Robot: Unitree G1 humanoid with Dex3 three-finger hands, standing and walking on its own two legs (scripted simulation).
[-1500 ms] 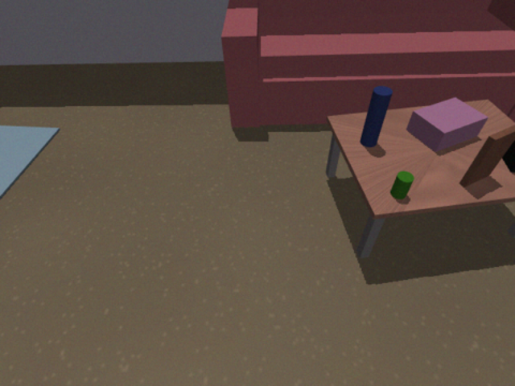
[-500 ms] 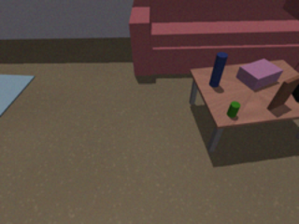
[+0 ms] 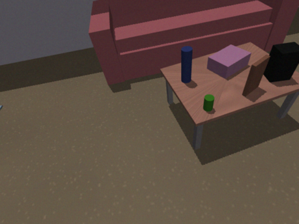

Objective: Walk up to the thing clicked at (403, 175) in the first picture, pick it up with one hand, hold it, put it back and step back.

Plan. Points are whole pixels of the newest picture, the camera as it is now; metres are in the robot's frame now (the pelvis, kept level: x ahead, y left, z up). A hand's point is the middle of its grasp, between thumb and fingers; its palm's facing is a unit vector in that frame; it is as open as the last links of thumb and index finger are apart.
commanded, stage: walk up
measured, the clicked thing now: (208, 103) +0.83 -0.27 -0.35
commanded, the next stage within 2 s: none
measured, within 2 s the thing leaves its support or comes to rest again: neither
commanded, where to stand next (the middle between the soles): +0.33 +0.14 m, yaw -20 degrees
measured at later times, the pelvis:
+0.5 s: pelvis +0.20 +0.09 -0.01, yaw -10 degrees
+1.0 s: pelvis +0.28 +0.15 -0.01, yaw -17 degrees
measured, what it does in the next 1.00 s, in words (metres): walks ahead, turning right: left foot, then right foot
